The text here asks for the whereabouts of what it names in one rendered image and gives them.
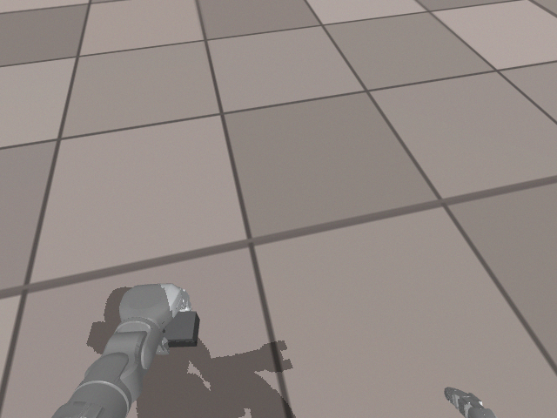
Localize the left robot hand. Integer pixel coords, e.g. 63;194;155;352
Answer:
119;284;191;355

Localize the right robot hand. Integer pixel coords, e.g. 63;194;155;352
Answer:
444;388;497;418

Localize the small box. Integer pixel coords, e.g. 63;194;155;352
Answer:
163;311;200;347

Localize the left robot arm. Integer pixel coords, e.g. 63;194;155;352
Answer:
51;317;161;418

